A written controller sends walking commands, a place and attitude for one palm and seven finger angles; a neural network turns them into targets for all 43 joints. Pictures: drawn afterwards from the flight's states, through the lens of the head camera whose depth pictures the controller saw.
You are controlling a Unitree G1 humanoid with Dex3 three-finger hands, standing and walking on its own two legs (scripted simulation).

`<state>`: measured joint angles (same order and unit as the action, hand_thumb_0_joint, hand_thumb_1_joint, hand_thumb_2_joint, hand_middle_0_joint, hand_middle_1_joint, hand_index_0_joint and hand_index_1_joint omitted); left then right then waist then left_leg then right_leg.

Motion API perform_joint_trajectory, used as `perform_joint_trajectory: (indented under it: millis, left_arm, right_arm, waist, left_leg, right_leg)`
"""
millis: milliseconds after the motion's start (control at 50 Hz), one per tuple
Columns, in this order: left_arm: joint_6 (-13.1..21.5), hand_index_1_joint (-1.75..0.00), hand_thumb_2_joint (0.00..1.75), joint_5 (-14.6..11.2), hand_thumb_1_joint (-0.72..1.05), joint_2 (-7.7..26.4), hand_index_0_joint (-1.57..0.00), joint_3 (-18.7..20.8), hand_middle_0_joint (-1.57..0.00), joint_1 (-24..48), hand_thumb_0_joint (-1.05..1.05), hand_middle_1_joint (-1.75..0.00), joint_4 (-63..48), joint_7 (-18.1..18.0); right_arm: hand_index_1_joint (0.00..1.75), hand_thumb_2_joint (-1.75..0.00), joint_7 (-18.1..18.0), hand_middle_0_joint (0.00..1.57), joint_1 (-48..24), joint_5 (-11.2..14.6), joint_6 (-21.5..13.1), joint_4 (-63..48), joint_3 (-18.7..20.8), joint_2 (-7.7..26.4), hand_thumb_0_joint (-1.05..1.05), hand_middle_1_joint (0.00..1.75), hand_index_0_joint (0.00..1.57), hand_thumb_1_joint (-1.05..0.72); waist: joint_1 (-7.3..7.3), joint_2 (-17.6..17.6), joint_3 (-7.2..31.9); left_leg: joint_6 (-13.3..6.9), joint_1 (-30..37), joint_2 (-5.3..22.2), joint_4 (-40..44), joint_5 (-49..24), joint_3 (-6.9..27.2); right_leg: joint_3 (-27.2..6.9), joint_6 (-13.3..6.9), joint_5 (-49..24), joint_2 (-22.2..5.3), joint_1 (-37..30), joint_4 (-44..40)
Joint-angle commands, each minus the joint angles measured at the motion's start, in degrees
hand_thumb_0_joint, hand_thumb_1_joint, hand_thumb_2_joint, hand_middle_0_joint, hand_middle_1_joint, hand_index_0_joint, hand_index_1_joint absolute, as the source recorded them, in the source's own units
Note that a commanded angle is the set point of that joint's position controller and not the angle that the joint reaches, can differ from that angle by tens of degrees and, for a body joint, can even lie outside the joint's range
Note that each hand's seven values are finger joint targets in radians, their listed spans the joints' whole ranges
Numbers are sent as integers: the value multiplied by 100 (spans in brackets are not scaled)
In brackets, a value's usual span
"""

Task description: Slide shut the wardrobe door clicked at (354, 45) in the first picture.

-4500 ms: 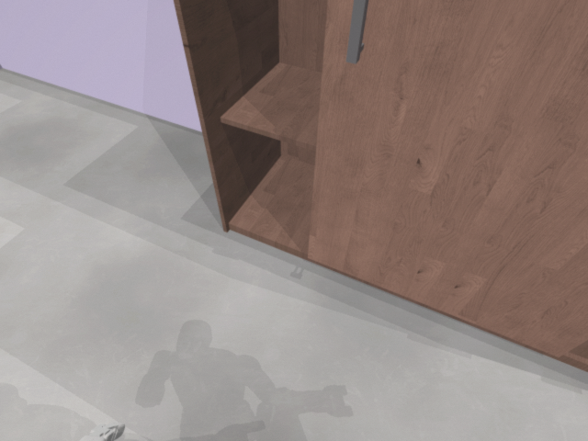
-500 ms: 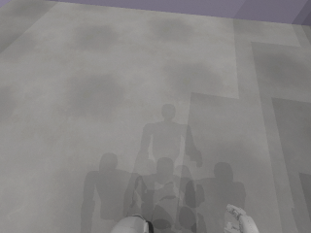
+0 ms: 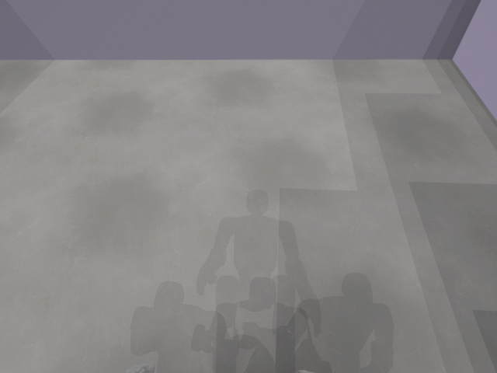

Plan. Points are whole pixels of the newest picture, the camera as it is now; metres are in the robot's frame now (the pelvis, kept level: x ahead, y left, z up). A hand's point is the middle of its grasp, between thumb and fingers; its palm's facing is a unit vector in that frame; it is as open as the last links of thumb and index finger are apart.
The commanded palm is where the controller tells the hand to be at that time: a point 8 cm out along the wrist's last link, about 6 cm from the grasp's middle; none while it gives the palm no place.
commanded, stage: turn to face it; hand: right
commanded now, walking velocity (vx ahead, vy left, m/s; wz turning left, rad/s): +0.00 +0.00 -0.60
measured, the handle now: out of the picture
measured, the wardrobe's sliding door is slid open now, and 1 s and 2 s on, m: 0.38 0.38 0.38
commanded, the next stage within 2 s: none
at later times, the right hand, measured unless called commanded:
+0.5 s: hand out of the picture +0.10 -0.20 -0.13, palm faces +0.28 +0.93 -0.25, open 7.4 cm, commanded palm none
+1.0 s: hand out of the picture -0.11 -0.19 -0.18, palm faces +0.59 +0.76 -0.25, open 7.4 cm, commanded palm none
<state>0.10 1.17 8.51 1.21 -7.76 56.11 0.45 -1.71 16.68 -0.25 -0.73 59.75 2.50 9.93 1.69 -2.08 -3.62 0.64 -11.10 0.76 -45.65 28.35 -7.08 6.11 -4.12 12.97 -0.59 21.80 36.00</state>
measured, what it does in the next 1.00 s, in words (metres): steps on the spot, turning right: left foot, then right foot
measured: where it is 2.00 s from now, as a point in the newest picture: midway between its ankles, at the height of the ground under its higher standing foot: outside the picture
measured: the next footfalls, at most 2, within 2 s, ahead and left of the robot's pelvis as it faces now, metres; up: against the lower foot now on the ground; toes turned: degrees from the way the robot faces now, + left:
left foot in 0.54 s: +0.08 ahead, +0.15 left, +0.00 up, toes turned -17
right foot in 0.92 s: -0.03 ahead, -0.10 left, +0.00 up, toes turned -39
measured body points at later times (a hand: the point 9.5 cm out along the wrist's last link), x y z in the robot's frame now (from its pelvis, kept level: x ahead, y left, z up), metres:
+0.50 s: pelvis +0.01 +0.03 +0.01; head +0.04 +0.02 +0.46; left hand +0.11 +0.27 -0.13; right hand +0.08 -0.25 -0.11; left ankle +0.03 +0.17 -0.70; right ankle +0.07 -0.07 -0.72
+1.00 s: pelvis -0.01 +0.01 +0.00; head +0.02 -0.05 +0.45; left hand +0.25 +0.16 -0.11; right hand -0.14 -0.23 -0.16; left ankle +0.04 +0.16 -0.68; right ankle -0.06 -0.08 -0.72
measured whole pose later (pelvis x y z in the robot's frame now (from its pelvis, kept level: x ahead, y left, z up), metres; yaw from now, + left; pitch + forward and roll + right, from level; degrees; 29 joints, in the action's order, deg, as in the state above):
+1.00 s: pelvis -0.01 +0.01 +0.00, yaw -35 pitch +1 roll +0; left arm -1.8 0.5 14.2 3.8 -5.8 50.3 1.4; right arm -1.1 14.3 -0.8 3.8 52.9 4.3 15.8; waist 1.4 -3.6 -6.8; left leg 5.1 -21.8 9.8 -55.7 30.8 -6.3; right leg 4.1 -2.0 18.9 -0.6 18.7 37.0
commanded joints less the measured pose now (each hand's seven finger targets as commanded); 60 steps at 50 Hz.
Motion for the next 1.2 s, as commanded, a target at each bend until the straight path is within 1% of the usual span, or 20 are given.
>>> perform_joint_trajectory:
  millis: [0,80,340,420,460,480,500,520,580,620,680,780,860,880,900,920,940,1000,1040,1180]
  left_arm:
    - [-4,-30,90,-1,90,1282,-20,326,-20,-802,0,-30,-257,-149]
    - [18,-30,90,-6,90,1133,-20,356,-20,-388,0,-30,-475,-131]
    - [-94,-30,90,34,90,1453,-20,598,-20,-829,0,-30,-552,-95]
    - [-167,-30,90,44,90,1523,-20,655,-20,-619,0,-30,-690,-67]
    - [-204,-30,90,13,90,1487,-20,676,-20,-389,0,-30,-794,-34]
    - [-220,-30,90,-35,90,1293,-20,668,-20,-306,0,-30,-835,-3]
    - [-223,-30,90,-75,90,887,-20,611,-20,-470,0,-30,-954,3]
    - [-204,-30,90,37,90,1030,-20,634,-20,-473,0,-30,-1029,-10]
    - [-345,-30,90,37,90,1111,-20,626,-20,-543,0,-30,-797,106]
    - [-349,-30,90,23,90,1041,-20,573,-20,-593,0,-30,-754,135]
    - [-349,-30,90,4,90,969,-20,520,-20,-162,0,-30,-876,139]
    - [-320,-30,90,-33,90,948,-20,409,-20,366,0,-30,-994,156]
    - [-220,-30,90,-41,90,1085,-20,402,-20,15,0,-30,-945,126]
    - [-172,-30,90,-25,90,1319,-20,463,-20,-343,0,-30,-865,130]
    - [-103,-30,90,26,90,1989,-20,634,-20,-712,0,-30,-838,98]
    - [-114,-30,90,-51,90,2423,-20,731,-20,-1120,0,-30,-719,70]
    - [-93,-30,90,-69,90,2237,-20,701,-20,-1343,0,-30,-534,-17]
    - [-68,-30,90,-9,90,1746,-20,540,-20,-295,0,-30,-832,-87]
    - [-47,-30,90,-18,90,1645,-20,495,-20,-126,0,-30,-901,-75]
    - [-90,-30,90,2,90,1682,-20,548,-20,-381,0,-30,-853,-61]
  right_arm:
    - [30,-90,-19,20,-195,-52,6,-635,201,684,0,30,20,-90]
    - [30,-90,59,20,21,-90,134,-598,278,552,0,30,20,-90]
    - [30,-90,28,20,-800,-58,204,-1221,308,654,0,30,20,-90]
    - [30,-90,1,20,-515,-9,210,-1275,281,709,0,30,20,-90]
    - [30,-90,-17,20,-44,7,194,-1200,316,831,0,30,20,-90]
    - [30,-90,-44,20,171,-31,153,-1173,368,1085,0,30,20,-90]
    - [30,-90,-83,20,125,-128,107,-1275,460,1614,0,30,20,-90]
    - [30,-90,-76,20,-389,-116,153,-1468,380,1753,0,30,20,-90]
    - [30,-90,-62,20,-1179,-69,61,-1623,252,1170,0,30,20,-90]
    - [30,-90,-41,20,-1033,-90,-2,-1559,203,1056,0,30,20,-90]
    - [30,-90,-38,20,-471,-115,1,-1365,237,1152,0,30,20,-90]
    - [30,-90,1,20,-66,-150,66,-1196,309,1479,0,30,20,-90]
    - [30,-90,26,20,-127,-124,123,-1182,382,1632,0,30,20,-90]
    - [30,-90,35,20,-187,-75,137,-1192,383,1572,0,30,20,-90]
    - [30,-90,74,20,-93,-34,158,-1371,361,1281,0,30,20,-90]
    - [30,-90,86,20,-349,-59,162,-1620,219,950,0,30,20,-90]
    - [30,-90,7,20,-776,-82,261,-1571,238,1042,0,30,20,-90]
    - [30,-90,104,20,-704,-60,223,-1369,305,1014,0,30,20,-90]
    - [30,-90,134,20,-501,-73,246,-1255,322,1013,0,30,20,-90]
    - [30,-90,96,20,-866,-59,246,-1475,293,998,0,30,20,-90]
  waist:
    - [-365,847,670]
    - [-164,703,768]
    - [-417,1066,881]
    - [-276,1186,908]
    - [-45,1100,942]
    - [70,624,917]
    - [55,-964,788]
    - [-71,-1238,443]
    - [-487,-637,-109]
    - [-448,-734,-78]
    - [-152,-801,110]
    - [91,-1127,278]
    - [-89,-1128,679]
    - [-308,-655,926]
    - [-511,956,1302]
    - [-711,2005,1379]
    - [-861,1802,1425]
    - [-385,1103,798]
    - [-281,1079,732]
    - [-403,1027,598]
  left_leg:
    - [205,-1962,387,-2416,331,790]
    - [279,-1638,425,-1853,-540,703]
    - [385,-1704,110,-464,-334,846]
    - [260,-728,-130,608,-386,803]
    - [156,283,-135,1871,-993,660]
    - [-11,1083,313,2716,-1171,1040]
    - [-574,1514,1978,3504,-146,2757]
    - [-993,491,2821,3605,-261,3028]
    - [-690,-662,1879,3238,-1515,1613]
    - [-649,-226,1655,2846,-2703,914]
    - [-699,405,1757,2571,-3585,710]
    - [-673,711,1892,2192,-4327,379]
    - [-353,704,1843,1376,-4468,-36]
    - [-120,261,1771,571,-4146,-196]
    - [310,-1318,1165,-758,-2034,-427]
    - [526,-2429,698,-1751,1078,-64]
    - [460,-2411,734,-2159,884,546]
    - [482,-2291,708,-2272,-237,650]
    - [501,-2059,617,-2076,-601,631]
    - [536,-1985,391,-1067,-509,738]
  right_leg:
    - [-2660,-896,-2264,-1948,-1389,-1675]
    - [-2040,-523,-813,-1306,-825,-2046]
    - [-3091,-648,-736,-1075,-1198,-1814]
    - [-3309,-505,-721,-852,-667,-1758]
    - [-3094,-142,-220,-539,-103,-1659]
    - [-2753,152,298,-231,632,-1130]
    - [-1617,600,1433,471,1821,386]
    - [-1052,688,1759,542,1893,1714]
    - [-935,699,916,31,1346,3223]
    - [-678,826,672,-47,1357,3313]
    - [-463,912,927,-102,1283,2646]
    - [-73,859,1195,-67,656,1273]
    - [179,689,487,68,-413,-412]
    - [-34,593,-366,-62,-1301,-1212]
    - [-1643,25,-2235,-1363,-2664,-1342]
    - [-2748,-723,-4622,-2443,-2971,-1196]
    - [-2593,-763,-4379,-2270,-2618,-1169]
    - [-1866,-464,-3011,-1457,-1708,-1284]
    - [-1658,-346,-2588,-1178,-1462,-1452]
    - [-2431,-578,-1887,-1186,-1470,-1579]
